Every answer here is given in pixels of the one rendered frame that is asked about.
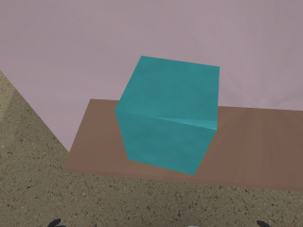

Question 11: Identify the carton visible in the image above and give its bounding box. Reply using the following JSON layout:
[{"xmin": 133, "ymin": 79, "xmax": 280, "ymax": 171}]
[{"xmin": 115, "ymin": 56, "xmax": 220, "ymax": 175}]

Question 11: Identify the table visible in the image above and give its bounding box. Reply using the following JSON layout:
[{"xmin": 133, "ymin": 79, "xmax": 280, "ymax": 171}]
[{"xmin": 63, "ymin": 98, "xmax": 303, "ymax": 192}]

